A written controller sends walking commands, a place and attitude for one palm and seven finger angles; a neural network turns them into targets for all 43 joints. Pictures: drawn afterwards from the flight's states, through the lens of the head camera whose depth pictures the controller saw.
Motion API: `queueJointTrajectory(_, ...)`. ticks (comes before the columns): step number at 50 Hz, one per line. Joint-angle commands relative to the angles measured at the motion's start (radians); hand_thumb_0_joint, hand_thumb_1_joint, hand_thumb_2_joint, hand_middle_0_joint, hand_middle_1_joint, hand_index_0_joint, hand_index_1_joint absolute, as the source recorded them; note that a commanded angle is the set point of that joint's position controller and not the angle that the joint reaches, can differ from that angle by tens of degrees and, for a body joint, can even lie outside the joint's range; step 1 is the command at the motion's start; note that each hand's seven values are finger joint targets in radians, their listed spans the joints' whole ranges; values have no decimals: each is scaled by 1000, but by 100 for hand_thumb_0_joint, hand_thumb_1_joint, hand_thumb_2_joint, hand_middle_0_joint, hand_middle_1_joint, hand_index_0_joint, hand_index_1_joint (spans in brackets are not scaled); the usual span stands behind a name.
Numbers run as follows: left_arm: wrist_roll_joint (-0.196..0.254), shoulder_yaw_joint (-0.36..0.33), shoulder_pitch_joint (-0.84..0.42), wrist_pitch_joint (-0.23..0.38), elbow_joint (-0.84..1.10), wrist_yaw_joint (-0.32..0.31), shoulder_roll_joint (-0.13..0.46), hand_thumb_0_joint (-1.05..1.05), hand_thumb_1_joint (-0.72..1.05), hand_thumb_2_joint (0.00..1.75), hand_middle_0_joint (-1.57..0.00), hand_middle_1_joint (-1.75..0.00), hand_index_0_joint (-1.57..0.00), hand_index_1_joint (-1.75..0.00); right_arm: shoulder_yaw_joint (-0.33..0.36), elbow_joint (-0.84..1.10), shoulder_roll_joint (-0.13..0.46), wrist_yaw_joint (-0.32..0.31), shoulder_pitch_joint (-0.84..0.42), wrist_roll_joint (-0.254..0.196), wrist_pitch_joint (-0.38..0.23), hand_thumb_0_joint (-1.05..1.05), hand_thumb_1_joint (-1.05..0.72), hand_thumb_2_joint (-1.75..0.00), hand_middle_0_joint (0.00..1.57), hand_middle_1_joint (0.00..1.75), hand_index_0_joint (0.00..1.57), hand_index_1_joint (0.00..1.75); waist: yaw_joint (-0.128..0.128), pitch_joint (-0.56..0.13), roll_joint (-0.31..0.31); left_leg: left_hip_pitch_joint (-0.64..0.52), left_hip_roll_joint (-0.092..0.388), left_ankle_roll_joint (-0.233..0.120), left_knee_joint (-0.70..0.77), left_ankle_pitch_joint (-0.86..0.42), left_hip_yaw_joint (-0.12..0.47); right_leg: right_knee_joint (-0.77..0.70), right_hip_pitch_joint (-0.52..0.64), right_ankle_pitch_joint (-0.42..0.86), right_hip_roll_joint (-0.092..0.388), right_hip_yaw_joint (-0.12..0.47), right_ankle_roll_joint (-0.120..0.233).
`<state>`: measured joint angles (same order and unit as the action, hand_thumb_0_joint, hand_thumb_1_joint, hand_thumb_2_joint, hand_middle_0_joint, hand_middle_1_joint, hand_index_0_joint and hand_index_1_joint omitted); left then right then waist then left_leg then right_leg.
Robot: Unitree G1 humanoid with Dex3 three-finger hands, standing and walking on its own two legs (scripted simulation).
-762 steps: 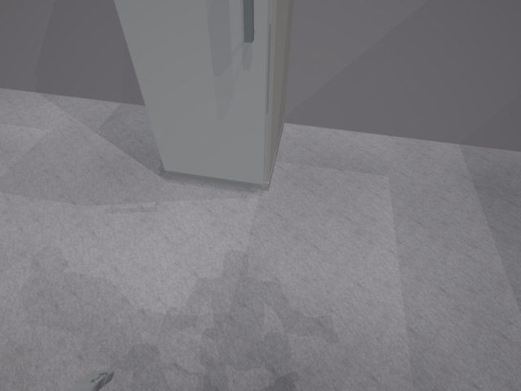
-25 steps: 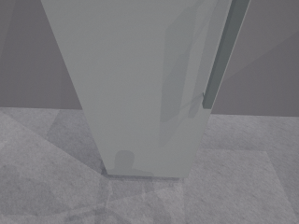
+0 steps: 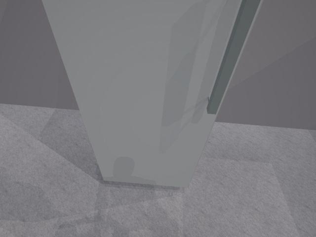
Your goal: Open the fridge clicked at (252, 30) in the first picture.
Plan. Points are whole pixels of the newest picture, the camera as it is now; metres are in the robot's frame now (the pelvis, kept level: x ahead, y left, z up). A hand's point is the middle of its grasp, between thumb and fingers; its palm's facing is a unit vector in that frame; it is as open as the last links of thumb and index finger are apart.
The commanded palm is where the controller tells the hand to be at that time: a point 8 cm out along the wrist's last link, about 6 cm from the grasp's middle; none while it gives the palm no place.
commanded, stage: come to a stop and stand still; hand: right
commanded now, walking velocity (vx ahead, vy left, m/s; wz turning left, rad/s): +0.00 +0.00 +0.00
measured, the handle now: (229, 49) +0.52 -0.13 +0.25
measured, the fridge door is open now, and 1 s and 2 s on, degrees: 0 0 0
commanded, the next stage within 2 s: look again from close up in 0.36 s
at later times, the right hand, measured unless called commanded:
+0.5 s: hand out of the picture +0.03 -0.17 -0.17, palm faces -0.01 +0.98 -0.18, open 7.3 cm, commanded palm none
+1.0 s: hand out of the picture +0.05 -0.18 -0.17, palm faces -0.02 +0.98 -0.21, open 7.4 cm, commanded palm none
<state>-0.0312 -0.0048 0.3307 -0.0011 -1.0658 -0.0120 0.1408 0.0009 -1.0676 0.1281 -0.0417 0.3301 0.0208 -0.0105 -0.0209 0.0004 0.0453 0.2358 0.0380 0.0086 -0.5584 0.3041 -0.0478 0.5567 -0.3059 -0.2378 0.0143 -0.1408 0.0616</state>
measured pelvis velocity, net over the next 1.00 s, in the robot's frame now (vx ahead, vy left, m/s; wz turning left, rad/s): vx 0.03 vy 0.00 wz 0.02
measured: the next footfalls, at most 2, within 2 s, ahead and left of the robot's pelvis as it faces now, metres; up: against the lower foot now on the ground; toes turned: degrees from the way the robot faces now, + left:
none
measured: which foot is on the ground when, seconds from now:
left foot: down 0.00-1.00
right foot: down 0.00-1.00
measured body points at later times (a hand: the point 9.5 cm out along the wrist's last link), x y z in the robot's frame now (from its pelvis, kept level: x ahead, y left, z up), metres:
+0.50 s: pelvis +0.02 +0.00 +0.01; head +0.04 -0.01 +0.46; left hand +0.05 +0.23 -0.14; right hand +0.03 -0.23 -0.15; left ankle +0.00 +0.13 -0.73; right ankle +0.04 -0.08 -0.73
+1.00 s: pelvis +0.03 +0.00 +0.01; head +0.05 +0.00 +0.46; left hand +0.05 +0.24 -0.15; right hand +0.05 -0.23 -0.15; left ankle +0.00 +0.13 -0.73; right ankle +0.04 -0.08 -0.73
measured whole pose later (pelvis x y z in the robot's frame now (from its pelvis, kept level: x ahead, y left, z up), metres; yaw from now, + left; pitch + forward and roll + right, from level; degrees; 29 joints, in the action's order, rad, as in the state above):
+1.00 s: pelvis +0.03 +0.00 +0.01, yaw +1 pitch -1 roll +0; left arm -0.02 0.00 0.22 0.02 -1.12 -0.01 0.17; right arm 0.00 -1.08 0.19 -0.03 0.26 0.02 -0.01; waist 0.00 0.04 -0.01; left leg 0.14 0.04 0.02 -0.44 0.28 -0.02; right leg 0.43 -0.20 -0.22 0.01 -0.16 0.05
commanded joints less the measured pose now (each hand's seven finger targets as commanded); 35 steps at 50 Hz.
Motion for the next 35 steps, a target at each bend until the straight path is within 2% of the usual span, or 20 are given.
queueJointTrajectory(1,10,-18,23,30,55,-2,106,0,90,90,-20,-30,-20,-30,8,45,81,-5,72,1,-18,0,-90,-90,20,30,20,30,26,90,-77,52,35,-51,102,10,66,-246,-34,-174,125,207,-7)
queueJointTrajectory(4,12,-16,12,35,50,-2,114,0,90,90,-20,-30,-20,-30,7,53,97,-4,61,1,-20,0,-90,-90,20,30,20,30,25,84,-78,45,46,-48,118,-31,78,-233,-2,-100,117,189,-7)
queueJointTrajectory(11,14,-17,-6,43,43,-5,133,0,90,90,-20,-30,-20,-30,11,55,126,-2,41,0,-18,0,-90,-90,20,30,20,30,20,35,-29,18,56,-41,131,-94,76,-223,77,28,120,165,-10)
queueJointTrajectory(13,16,-17,-15,43,39,-5,134,0,90,90,-20,-30,-20,-30,10,55,131,-2,41,1,-17,0,-90,-90,20,30,20,30,22,38,-40,9,56,-38,141,-109,76,-213,84,52,120,157,-9)
queueJointTrajectory(17,16,-17,-31,41,36,-6,139,0,90,90,-20,-30,-20,-30,8,45,135,1,34,0,-14,0,-90,-90,20,30,20,30,20,44,-27,16,62,-37,155,-107,81,-217,98,46,116,151,-13)
queueJointTrajectory(18,18,-18,-34,41,34,-6,138,0,90,90,-20,-30,-20,-30,9,46,140,0,37,2,-18,0,-90,-90,20,30,20,30,22,33,-49,5,64,-36,159,-136,84,-200,111,84,116,145,-11)
queueJointTrajectory(22,18,-18,-41,40,27,-7,146,0,90,90,-20,-30,-20,-30,8,38,139,1,27,0,-13,0,-90,-90,20,30,20,30,18,46,-34,14,65,-33,162,-116,79,-216,118,69,120,145,-15)
queueJointTrajectory(23,18,-18,-43,40,24,-7,144,0,90,90,-20,-30,-20,-30,6,38,141,1,30,1,-15,0,-90,-90,20,30,20,30,20,44,-48,7,64,-33,166,-133,81,-208,122,92,120,144,-12)
queueJointTrajectory(32,19,-19,-57,42,8,-9,155,0,90,90,-20,-30,-20,-30,9,25,152,1,19,-2,-15,0,-90,-90,20,30,20,30,21,25,-47,-8,69,-33,171,-157,87,-205,153,144,122,135,-14)
queueJointTrajectory(33,20,-19,-60,41,6,-9,156,0,90,90,-20,-30,-20,-30,9,24,156,1,17,1,-16,0,-90,-90,20,30,20,30,23,31,-64,-12,68,-32,173,-165,87,-199,150,152,122,134,-13)
queueJointTrajectory(35,19,-20,-67,42,3,-9,158,0,90,90,-20,-30,-20,-30,10,22,158,1,16,-1,-15,0,-90,-90,20,30,20,30,24,26,-53,-11,72,-33,175,-165,89,-203,158,156,122,132,-14)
